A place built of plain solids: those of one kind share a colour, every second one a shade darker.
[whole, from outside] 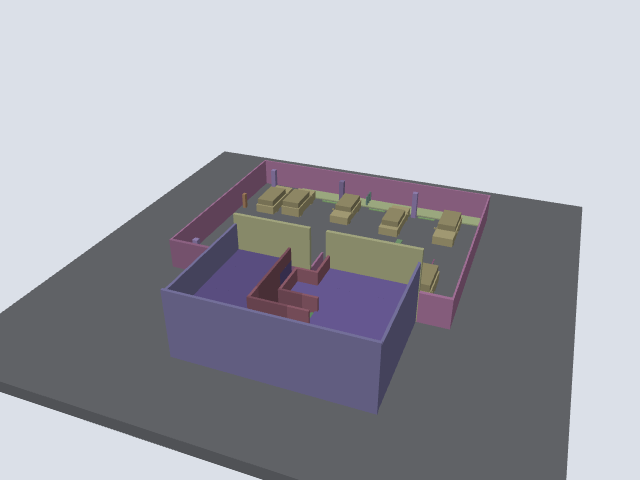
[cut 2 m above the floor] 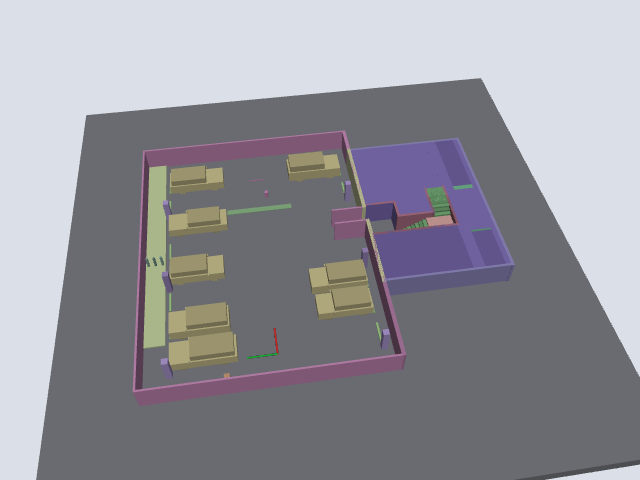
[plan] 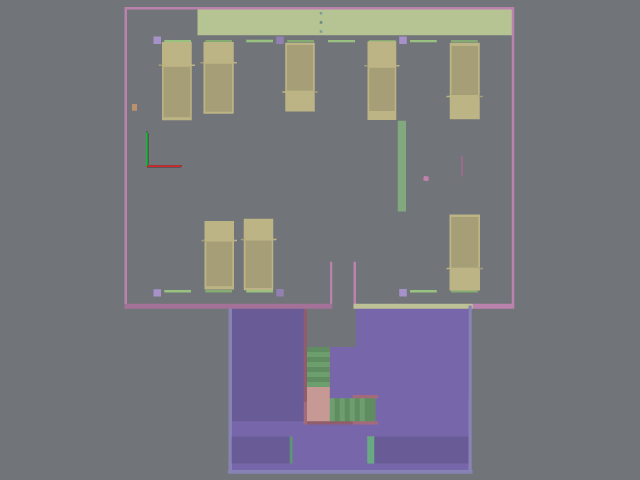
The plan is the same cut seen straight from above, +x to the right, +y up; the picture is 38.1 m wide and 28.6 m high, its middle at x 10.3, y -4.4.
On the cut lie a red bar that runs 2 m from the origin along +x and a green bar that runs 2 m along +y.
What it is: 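The pedestrian entrance of an underground car park of the 2000s; a paved forecourt at street level 3.09 m over the deck; an open stair well of 19 risers of 0.163 m and treads of 0.30 m, 1.36 m wide, an L of two flights with a corner landing, across the facade; open to the sky, a lobby into the deck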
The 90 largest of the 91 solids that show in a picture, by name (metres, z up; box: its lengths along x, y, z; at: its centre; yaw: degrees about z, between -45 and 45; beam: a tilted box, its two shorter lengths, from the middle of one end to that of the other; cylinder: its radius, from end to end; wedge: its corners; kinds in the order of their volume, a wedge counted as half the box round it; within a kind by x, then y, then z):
{
 "paving_1": {"box": [3.46, 1.62, 3.14], "at": [6.77, -16.91, 1.52]},
 "paving_2": {"box": [4.48, 1.38, 3.14], "at": [7.29, -14.52, 1.52]},
 "paving_3": {"box": [4.48, 3.08, 3.14], "at": [7.29, -12.31, 1.52]},
 "paving_4": {"box": [4.48, 2.29, 3.14], "at": [7.29, -9.64, 1.52]},
 "paving_5": {"box": [4.47, 1.62, 3.14], "at": [10.88, -16.91, 1.52]},
 "paving_6": {"box": [14.12, 0.4, 3.14], "at": [12.1, -17.91, 1.52]},
 "paving_7": {"box": [14.12, 0.91, 3.14], "at": [12.1, -15.65, 1.52]},
 "paving_8": {"box": [8.27, 3.06, 3.14], "at": [15.02, -12.31, 1.52]},
 "paving_9": {"box": [6.71, 2.29, 3.14], "at": [15.8, -9.64, 1.52]},
 "paving_10": {"box": [5.64, 1.62, 3.14], "at": [16.34, -16.91, 1.52]},
 "paving_11": {"box": [5.6, 1.38, 3.14], "at": [16.36, -14.52, 1.52]},
 "car_1": {"box": [1.58, 3.01, 0.54], "at": [1.77, 4.42, 1.21]},
 "car_2": {"box": [1.78, 4.67, 0.76], "at": [1.77, 5.07, 0.56]},
 "car_3": {"box": [1.6, 2.86, 0.53], "at": [4.26, 4.67, 1.3]},
 "car_4": {"box": [1.8, 4.29, 0.85], "at": [4.26, 5.26, 0.61]},
 "car_5": {"box": [1.56, 2.67, 0.53], "at": [4.3, -5.82, 1.19]},
 "car_6": {"box": [1.76, 4.08, 0.74], "at": [4.3, -5.31, 0.55]},
 "car_7": {"box": [1.56, 2.84, 0.53], "at": [6.64, -5.84, 1.3]},
 "car_8": {"box": [1.76, 4.27, 0.86], "at": [6.64, -5.26, 0.61]},
 "car_9": {"box": [1.75, 4.1, 0.74], "at": [9.11, 5.31, 0.55]},
 "car_10": {"box": [1.55, 2.73, 0.52], "at": [9.11, 5.85, 1.18]},
 "car_11": {"box": [1.52, 2.58, 0.52], "at": [13.99, 4.57, 1.16]},
 "car_12": {"box": [1.72, 4.69, 0.72], "at": [13.99, 5.1, 0.54]},
 "car_13": {"box": [1.79, 4.55, 0.77], "at": [18.92, 5.07, 0.56]},
 "car_14": {"box": [1.59, 2.93, 0.53], "at": [18.92, 5.7, 1.22]},
 "car_15": {"box": [1.82, 4.53, 0.93], "at": [18.93, -5.14, 0.65]},
 "car_16": {"box": [1.62, 3.03, 0.61], "at": [18.93, -4.54, 1.42]},
 "stair_step_1": {"box": [1.38, 2.39, 1.35], "at": [10.21, -14.05, 0.63]},
 "stair_step_2": {"box": [1.38, 2.68, 1.19], "at": [10.21, -13.9, 0.54]},
 "stair_step_3": {"box": [1.38, 2.98, 1.03], "at": [10.21, -13.76, 0.46]},
 "stair_step_4": {"box": [1.38, 3.28, 0.86], "at": [10.21, -13.61, 0.38]},
 "stair_step_5": {"box": [1.38, 3.58, 0.7], "at": [10.21, -13.46, 0.3]},
 "stair_step_6": {"box": [1.38, 3.87, 0.54], "at": [10.21, -13.31, 0.22]},
 "stair_step_7": {"box": [1.38, 4.17, 0.38], "at": [10.21, -13.16, 0.14]},
 "stair_step_8": {"box": [1.38, 4.47, 0.21], "at": [10.21, -13.01, 0.06]},
 "stair_step_9": {"box": [2.72, 1.38, 1.68], "at": [12.25, -14.52, 0.79]},
 "stair_step_10": {"box": [2.43, 1.38, 1.84], "at": [12.4, -14.52, 0.87]},
 "stair_step_11": {"box": [2.13, 1.38, 2.0], "at": [12.55, -14.52, 0.95]},
 "stair_step_12": {"box": [1.83, 1.38, 2.16], "at": [12.69, -14.52, 1.03]},
 "stair_step_13": {"box": [1.53, 1.38, 2.33], "at": [12.84, -14.52, 1.11]},
 "stair_step_14": {"box": [1.24, 1.38, 2.49], "at": [12.99, -14.52, 1.19]},
 "stair_step_15": {"box": [0.94, 1.38, 2.65], "at": [13.14, -14.52, 1.28]},
 "stair_step_16": {"box": [0.64, 1.38, 2.81], "at": [13.29, -14.52, 1.36]},
 "wall_1": {"box": [0.15, 17.83, 2.62], "at": [-1.27, 0.56, 1.26]},
 "wall_2": {"box": [12.39, 0.3, 2.62], "at": [4.84, -8.35, 1.26]},
 "wall_3": {"box": [23.22, 0.15, 2.62], "at": [10.26, 9.4, 1.26]},
 "wall_4": {"box": [0.15, 2.5, 2.59], "at": [10.96, -6.95, 1.25]},
 "wall_5": {"box": [0.15, 2.5, 2.59], "at": [12.37, -6.95, 1.25]},
 "wall_6": {"box": [9.57, 0.3, 2.62], "at": [17.08, -8.35, 1.26]},
 "wall_7": {"box": [0.15, 17.83, 2.62], "at": [21.8, 0.56, 1.26]},
 "boundary_1": {"box": [0.2, 10.01, 5.4], "at": [4.95, -13.3, 2.65]},
 "boundary_2": {"box": [14.58, 0.23, 5.55], "at": [12.1, -18.21, 2.72]},
 "boundary_3": {"box": [0.2, 10.01, 5.17], "at": [19.25, -13.3, 2.53]},
 "facade_1": {"box": [6.24, 0.3, 6.16], "at": [7.92, -8.35, 3.03]},
 "facade_2": {"box": [7.11, 0.3, 6.16], "at": [15.85, -8.35, 3.03]},
 "rim_guard_1": {"box": [0.2, 1.76, 4.22], "at": [9.43, -14.52, 2.06]},
 "rim_guard_2": {"box": [0.2, 3.46, 4.22], "at": [9.43, -12.31, 2.06]},
 "rim_guard_3": {"box": [0.2, 2.48, 4.22], "at": [9.43, -9.74, 2.06]},
 "rim_guard_4": {"box": [1.76, 0.2, 4.22], "at": [10.21, -15.3, 2.06]},
 "rim_guard_5": {"box": [0.2, 3.06, 4.22], "at": [10.99, -12.31, 2.06]},
 "rim_guard_6": {"box": [1.96, 0.2, 4.22], "at": [11.67, -15.3, 2.06]},
 "rim_guard_7": {"box": [1.76, 0.2, 4.22], "at": [11.77, -13.74, 2.06]},
 "rim_guard_8": {"box": [1.76, 0.2, 4.22], "at": [11.77, -10.88, 2.06]},
 "rim_guard_9": {"box": [0.2, 2.48, 4.22], "at": [12.55, -9.74, 2.06]},
 "rim_guard_10": {"box": [1.51, 0.2, 4.22], "at": [13.0, -15.3, 2.06]},
 "rim_guard_11": {"box": [1.51, 0.2, 4.22], "at": [13.0, -13.74, 2.06]},
 "walkway_1": {"box": [18.72, 1.53, 0.17], "at": [12.36, 8.56, 0.04]},
 "stair_landing_1": {"box": [1.39, 2.09, 1.51], "at": [10.21, -14.2, 0.71]},
 "column_1": {"box": [0.45, 0.45, 2.59], "at": [0.6, -7.55, 1.25]},
 "column_2": {"box": [0.45, 0.45, 2.59], "at": [0.6, 7.5, 1.25]},
 "column_3": {"box": [0.45, 0.45, 2.59], "at": [7.92, -7.55, 1.25]},
 "column_4": {"box": [0.45, 0.45, 2.59], "at": [7.92, 7.5, 1.25]},
 "column_5": {"box": [0.45, 0.45, 2.59], "at": [15.24, -7.55, 1.25]},
 "column_6": {"box": [0.45, 0.45, 2.59], "at": [15.24, 7.5, 1.25]},
 "drain_bed_1": {"box": [0.17, 1.62, 2.65], "at": [8.57, -16.91, 1.27]},
 "drain_bed_2": {"box": [0.42, 1.62, 2.73], "at": [13.32, -16.91, 1.31]},
 "wheelstop_1": {"box": [1.6, 0.15, 0.15], "at": [1.82, -7.45, 0.03]},
 "wheelstop_2": {"box": [1.6, 0.15, 0.15], "at": [1.82, 7.45, 0.03]},
 "wheelstop_3": {"box": [1.6, 0.15, 0.15], "at": [4.26, -7.45, 0.03]},
 "wheelstop_4": {"box": [1.6, 0.15, 0.15], "at": [4.26, 7.45, 0.03]},
 "wheelstop_5": {"box": [1.6, 0.15, 0.15], "at": [6.7, -7.45, 0.03]},
 "wheelstop_6": {"box": [1.6, 0.15, 0.15], "at": [6.7, 7.45, 0.03]},
 "wheelstop_7": {"box": [1.6, 0.15, 0.15], "at": [9.14, 7.45, 0.03]},
 "wheelstop_8": {"box": [1.6, 0.15, 0.15], "at": [11.58, 7.45, 0.03]},
 "wheelstop_9": {"box": [1.6, 0.15, 0.15], "at": [16.46, -7.45, 0.03]},
 "wheelstop_10": {"box": [1.6, 0.15, 0.15], "at": [16.46, 7.45, 0.03]},
 "wheelstop_11": {"box": [1.6, 0.15, 0.15], "at": [18.9, -7.45, 0.03]},
 "wheelstop_12": {"box": [1.6, 0.15, 0.15], "at": [18.9, 7.45, 0.03]},
 "hump_1": {"box": [0.5, 5.4, 0.11], "at": [15.18, 0.0, 0.01]},
 "pay_station_1": {"box": [0.3, 0.4, 1.5], "at": [-0.75, 3.5, 0.7]}
}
